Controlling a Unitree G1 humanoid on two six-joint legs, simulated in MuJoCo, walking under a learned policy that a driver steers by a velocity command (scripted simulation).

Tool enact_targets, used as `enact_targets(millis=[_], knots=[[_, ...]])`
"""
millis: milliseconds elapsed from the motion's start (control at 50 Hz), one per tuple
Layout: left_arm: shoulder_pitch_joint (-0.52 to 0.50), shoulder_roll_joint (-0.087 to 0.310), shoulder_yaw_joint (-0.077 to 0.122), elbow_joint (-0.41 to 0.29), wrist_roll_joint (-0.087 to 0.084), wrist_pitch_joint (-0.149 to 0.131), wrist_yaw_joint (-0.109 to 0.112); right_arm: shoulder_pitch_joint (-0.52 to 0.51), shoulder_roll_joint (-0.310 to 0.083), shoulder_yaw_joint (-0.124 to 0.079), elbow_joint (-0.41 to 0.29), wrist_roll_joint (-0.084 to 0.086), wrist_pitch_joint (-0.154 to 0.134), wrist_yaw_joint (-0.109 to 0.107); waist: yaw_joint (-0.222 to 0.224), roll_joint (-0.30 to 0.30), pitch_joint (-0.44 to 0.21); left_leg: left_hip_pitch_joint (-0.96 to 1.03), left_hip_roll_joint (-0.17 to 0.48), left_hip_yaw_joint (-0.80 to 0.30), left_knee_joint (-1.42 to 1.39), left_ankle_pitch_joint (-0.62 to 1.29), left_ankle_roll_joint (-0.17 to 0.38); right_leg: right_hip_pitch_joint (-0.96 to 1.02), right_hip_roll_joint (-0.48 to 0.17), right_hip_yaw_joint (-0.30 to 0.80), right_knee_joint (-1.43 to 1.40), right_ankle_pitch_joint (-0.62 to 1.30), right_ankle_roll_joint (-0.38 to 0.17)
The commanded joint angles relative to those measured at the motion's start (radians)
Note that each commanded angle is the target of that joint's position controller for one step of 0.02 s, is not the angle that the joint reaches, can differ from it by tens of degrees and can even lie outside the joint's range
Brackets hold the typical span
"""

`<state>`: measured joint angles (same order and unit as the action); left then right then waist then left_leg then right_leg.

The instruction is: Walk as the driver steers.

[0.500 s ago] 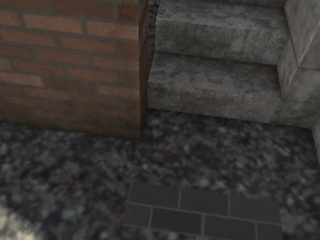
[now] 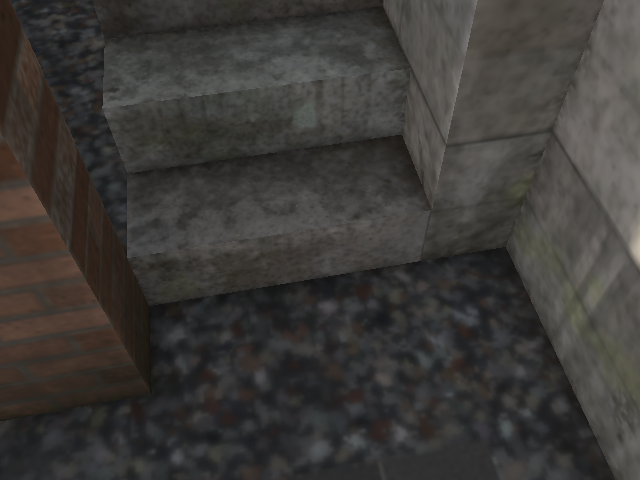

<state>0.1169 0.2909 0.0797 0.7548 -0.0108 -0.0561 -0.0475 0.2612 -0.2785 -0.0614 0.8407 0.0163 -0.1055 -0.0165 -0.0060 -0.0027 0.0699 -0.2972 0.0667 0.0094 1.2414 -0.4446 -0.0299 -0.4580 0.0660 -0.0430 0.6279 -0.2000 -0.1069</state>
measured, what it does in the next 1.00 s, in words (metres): walks ahead, turning left: left foot, then right foot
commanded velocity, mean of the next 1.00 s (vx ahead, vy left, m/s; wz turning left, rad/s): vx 0.50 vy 0.00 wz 0.16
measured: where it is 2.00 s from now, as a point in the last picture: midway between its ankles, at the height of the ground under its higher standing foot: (303, 371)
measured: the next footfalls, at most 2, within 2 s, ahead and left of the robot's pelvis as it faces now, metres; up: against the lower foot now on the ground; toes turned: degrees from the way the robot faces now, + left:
left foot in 0.42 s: +0.43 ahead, +0.11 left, +0.00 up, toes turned -3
right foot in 0.86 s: +0.64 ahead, -0.06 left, +0.00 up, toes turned +12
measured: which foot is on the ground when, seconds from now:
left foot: up 0.00-0.40, down 0.42-0.86, up 0.88-1.00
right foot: down 0.00-0.46, up 0.48-0.84, down 0.86-1.00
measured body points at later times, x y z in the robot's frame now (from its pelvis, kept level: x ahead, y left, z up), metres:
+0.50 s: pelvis +0.30 +0.04 +0.01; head +0.34 +0.04 +0.46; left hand +0.36 +0.31 -0.12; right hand +0.45 -0.23 -0.10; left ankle +0.39 +0.11 -0.72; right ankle +0.12 -0.06 -0.65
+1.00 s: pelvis +0.54 +0.03 +0.02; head +0.57 +0.03 +0.47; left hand +0.60 +0.31 -0.08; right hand +0.72 -0.21 -0.10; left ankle +0.46 +0.12 -0.65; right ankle +0.60 -0.07 -0.72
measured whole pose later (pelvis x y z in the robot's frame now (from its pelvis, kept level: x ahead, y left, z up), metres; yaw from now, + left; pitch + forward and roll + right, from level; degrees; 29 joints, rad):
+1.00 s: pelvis +0.54 +0.03 +0.02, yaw +15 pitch +2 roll -1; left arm 0.21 0.23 0.00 0.76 0.06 -0.09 0.03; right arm 0.24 -0.30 -0.06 0.79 -0.03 -0.04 0.01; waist 0.01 0.05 0.01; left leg -0.43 -0.08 -0.09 1.03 -0.42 0.05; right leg -0.29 0.00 -0.07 0.41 -0.16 -0.02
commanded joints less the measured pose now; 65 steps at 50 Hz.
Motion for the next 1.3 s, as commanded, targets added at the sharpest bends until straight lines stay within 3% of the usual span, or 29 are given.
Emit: enact_targets(millis=[20,60,140,260,280,320,380,420,440,460,480,500,540,600,740,800,840,860,880,900,920,960,1020,1120,1200,1220,1240,1260,1300], knots=[[0.091,0.123,0.035,-0.047,-0.006,-0.017,0.01,-0.04,-0.151,-0.03,-0.116,-0.019,-0.055,-0.009,0.02,0.037,-0.163,-0.401,0.054,-0.107,0.003,0.088,0.015,0.435,-0.278,0.475,-0.34,0.216,-0.207],[0.074,0.101,0.024,-0.063,0.0,-0.018,0.01,-0.001,-0.129,-0.031,-0.125,-0.035,-0.023,0.0,-0.028,-0.001,-0.157,-0.298,0.064,-0.105,-0.065,0.108,-0.005,0.307,-0.255,0.422,-0.372,0.288,-0.219],[0.129,0.164,0.037,-0.062,0.001,-0.024,0.041,-0.108,-0.075,-0.009,-0.173,-0.052,-0.003,0.001,-0.01,-0.031,-0.08,-0.304,0.027,-0.063,-0.325,0.262,-0.039,0.188,-0.205,0.348,-0.41,0.265,-0.199],[0.239,0.151,0.013,0.0,0.001,-0.029,0.058,-0.291,-0.083,0.007,-0.202,-0.021,-0.032,0.044,0.102,-0.101,-0.027,-0.302,0.001,-0.037,-0.682,0.583,-0.009,0.311,-0.216,0.278,-0.433,0.06,-0.116],[0.282,0.133,0.019,0.023,0.027,-0.031,0.044,-0.286,-0.035,0.027,-0.19,-0.1,0.007,0.062,0.105,-0.124,-0.032,-0.298,0.008,0.006,-0.671,0.576,0.013,0.353,-0.211,0.269,-0.474,0.07,-0.083],[0.28,0.108,0.011,0.037,0.037,-0.041,0.039,-0.326,-0.045,0.028,-0.212,-0.076,0.028,0.064,0.102,-0.094,0.023,-0.285,0.0,0.013,-0.724,0.492,0.035,0.397,-0.227,0.241,-0.467,0.157,-0.072],[0.24,0.174,0.032,0.05,0.05,-0.054,0.057,-0.242,-0.104,0.015,-0.191,-0.063,0.022,0.06,0.047,-0.098,0.0,-0.203,-0.037,0.021,-0.748,0.345,0.087,0.486,-0.261,0.192,-0.367,0.437,-0.025],[0.244,0.152,0.022,0.071,0.058,-0.056,0.067,-0.016,-0.139,0.0,-0.121,-0.062,0.008,0.034,-0.051,-0.047,-0.143,0.032,-0.101,0.037,-0.803,0.289,0.15,0.514,-0.219,0.109,-0.052,0.747,0.002],[0.248,0.106,0.001,0.047,0.051,-0.054,0.067,0.153,-0.187,-0.011,-0.087,-0.083,0.001,0.019,-0.111,0.023,-0.265,0.238,0.033,-0.109,-0.804,0.225,0.21,0.394,-0.189,0.063,0.212,0.618,0.014],[0.341,0.049,-0.015,0.007,0.0,-0.057,0.052,0.213,-0.32,-0.054,-0.084,-0.089,0.0,0.021,-0.063,0.307,-0.377,0.522,0.265,-0.618,-0.872,0.115,0.378,0.034,-0.018,-0.019,0.583,0.213,0.07],[0.312,0.088,-0.009,0.033,0.025,-0.068,0.048,0.13,-0.25,-0.044,-0.077,-0.07,0.012,0.041,-0.035,0.241,-0.321,0.551,0.276,-0.821,-0.997,0.157,0.374,-0.175,0.016,0.09,0.655,-0.241,0.052],[0.188,0.108,-0.016,-0.001,0.03,-0.063,0.037,0.087,-0.197,-0.04,-0.081,-0.047,0.022,0.044,-0.06,0.129,-0.215,0.477,0.233,-0.619,-0.934,0.246,0.355,-0.24,-0.053,0.117,0.711,-0.166,0.049],[0.137,0.071,-0.034,-0.021,0.041,-0.051,0.035,0.051,-0.136,-0.024,-0.076,-0.043,0.029,0.034,-0.028,0.001,-0.138,0.297,0.182,-0.438,-0.94,0.561,0.327,-0.169,-0.111,0.111,0.594,-0.14,0.055],[0.142,0.053,-0.044,-0.037,0.054,-0.01,0.031,0.065,-0.147,-0.023,-0.044,-0.035,0.027,0.025,0.016,0.03,-0.128,0.212,0.109,-0.326,-0.944,0.824,0.295,-0.077,-0.104,0.069,0.451,-0.136,0.1],[-0.039,0.029,-0.076,-0.081,0.039,-0.014,0.039,0.051,-0.173,-0.043,-0.05,-0.026,0.07,0.002,-0.015,0.118,-0.091,0.074,-0.016,-0.268,-0.951,0.615,0.197,0.079,-0.051,0.018,-0.021,0.135,0.133],[-0.014,0.068,-0.065,-0.073,0.045,-0.024,0.047,0.049,-0.168,-0.051,-0.072,-0.034,0.054,0.011,-0.017,0.116,-0.096,0.09,0.028,-0.365,-0.866,0.533,0.202,0.13,-0.073,0.057,-0.089,0.108,0.121],[0.082,0.055,-0.06,-0.058,0.05,-0.039,0.055,0.065,-0.149,-0.044,-0.062,-0.045,0.043,0.011,0.039,0.072,-0.106,0.002,-0.034,-0.378,-0.754,0.451,0.184,0.311,-0.073,0.062,-0.19,0.03,0.102],[0.18,0.109,-0.042,-0.044,0.063,-0.049,0.067,0.04,-0.104,-0.031,-0.081,-0.038,0.03,0.011,0.091,-0.023,-0.153,-0.083,-0.094,-0.318,-0.587,0.396,0.155,0.454,-0.188,0.178,-0.249,-0.073,0.068],[0.257,0.204,-0.019,-0.052,0.082,-0.041,0.081,0.038,-0.042,-0.01,-0.122,-0.016,0.024,0.006,0.122,-0.225,-0.214,-0.27,-0.21,-0.177,-0.356,0.113,0.116,0.609,-0.403,0.472,-0.373,-0.233,-0.017],[0.271,0.206,-0.008,-0.018,0.077,-0.023,0.093,0.045,-0.078,-0.006,-0.148,-0.019,0.035,0.0,0.091,-0.324,-0.217,-0.387,-0.181,-0.136,-0.18,-0.137,0.109,0.599,-0.514,0.667,-0.406,-0.13,-0.11],[0.236,0.117,-0.027,-0.034,0.079,-0.028,0.085,0.038,-0.122,-0.011,-0.118,-0.032,0.048,0.004,0.075,-0.145,-0.173,-0.382,-0.12,-0.149,-0.125,-0.094,0.1,0.529,-0.488,0.579,-0.386,-0.063,-0.115],[0.189,0.034,-0.045,-0.035,0.076,-0.037,0.072,-0.003,-0.097,-0.011,-0.107,-0.05,0.052,0.023,0.059,-0.043,-0.135,-0.352,-0.076,-0.144,-0.142,0.003,0.084,0.444,-0.4,0.382,-0.406,0.068,-0.079],[0.191,0.018,-0.056,0.012,0.052,-0.068,0.077,-0.029,-0.038,0.004,-0.114,-0.061,0.058,0.039,0.044,-0.075,-0.125,-0.309,-0.102,-0.147,-0.217,0.126,0.05,0.392,-0.315,0.177,-0.409,0.435,-0.046],[0.128,0.045,-0.036,0.02,0.023,-0.086,0.07,-0.129,-0.005,0.026,-0.15,-0.057,0.063,0.047,0.017,-0.137,-0.132,-0.086,-0.081,-0.03,-0.558,0.234,0.022,0.268,-0.278,0.041,-0.422,0.458,-0.015],[0.132,-0.023,-0.06,0.029,-0.015,-0.061,0.072,-0.018,0.049,0.047,-0.092,-0.066,0.059,-0.003,-0.061,-0.178,-0.241,0.198,-0.104,0.039,-0.754,0.374,0.047,0.266,-0.223,-0.018,-0.175,0.818,-0.006],[0.117,-0.015,-0.062,0.02,-0.03,-0.054,0.072,-0.004,0.017,0.046,-0.105,-0.068,0.047,-0.015,-0.086,-0.093,-0.229,0.235,-0.077,0.021,-0.837,0.465,0.049,0.244,-0.203,-0.017,-0.056,0.782,0.021],[0.137,-0.018,-0.06,-0.016,-0.034,-0.047,0.067,0.049,-0.072,0.031,-0.097,-0.09,0.033,-0.028,-0.08,0.082,-0.235,0.356,0.108,-0.199,-0.882,0.776,0.069,0.089,-0.163,-0.02,0.126,0.377,0.08],[0.264,-0.146,-0.09,-0.015,-0.023,-0.022,0.054,0.085,-0.114,0.023,-0.055,-0.084,0.038,-0.022,0.007,0.172,-0.265,0.394,0.284,-0.389,-0.889,1.152,0.154,-0.003,-0.094,0.0,0.261,-0.194,0.125],[0.341,-0.102,-0.084,0.033,0.025,0.029,0.057,-0.001,-0.024,0.039,-0.08,-0.06,0.042,-0.007,0.042,0.076,-0.222,0.22,0.244,-0.305,-0.946,0.906,0.201,0.031,-0.125,0.071,0.435,-0.275,0.117]])
Keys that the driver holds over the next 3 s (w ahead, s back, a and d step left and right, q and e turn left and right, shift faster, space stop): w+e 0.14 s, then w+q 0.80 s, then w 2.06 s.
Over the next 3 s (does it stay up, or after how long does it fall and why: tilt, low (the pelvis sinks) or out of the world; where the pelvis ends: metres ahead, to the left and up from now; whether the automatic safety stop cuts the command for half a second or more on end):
stays up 0.70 0.05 0.03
